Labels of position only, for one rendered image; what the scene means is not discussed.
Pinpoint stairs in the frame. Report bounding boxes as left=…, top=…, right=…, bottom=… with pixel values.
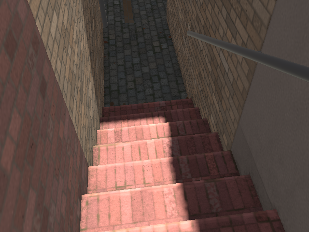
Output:
left=80, top=98, right=286, bottom=232

